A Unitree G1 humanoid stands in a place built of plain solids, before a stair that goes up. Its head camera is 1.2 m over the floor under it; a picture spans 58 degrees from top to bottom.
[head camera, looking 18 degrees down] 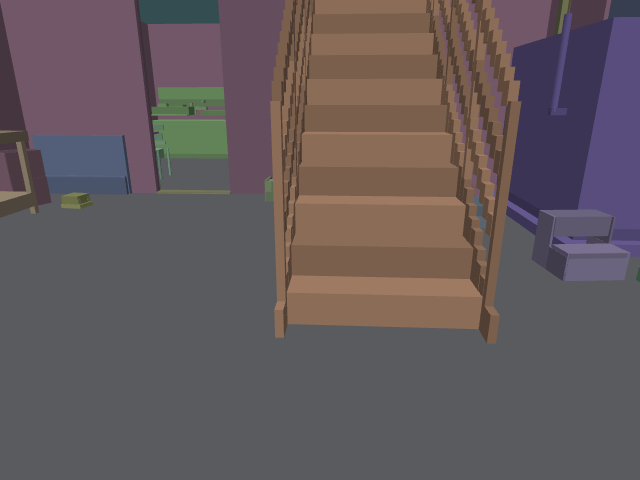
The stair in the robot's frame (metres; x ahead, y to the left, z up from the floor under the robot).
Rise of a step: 0.19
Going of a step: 0.24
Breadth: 1.15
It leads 3 degrees to the right of straight ahead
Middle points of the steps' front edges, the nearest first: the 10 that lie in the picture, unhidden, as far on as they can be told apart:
2.14 -0.34 0.19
2.38 -0.36 0.39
2.62 -0.37 0.58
2.87 -0.38 0.77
3.11 -0.40 0.97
3.36 -0.41 1.16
3.60 -0.42 1.35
3.85 -0.44 1.55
4.09 -0.45 1.74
4.33 -0.46 1.93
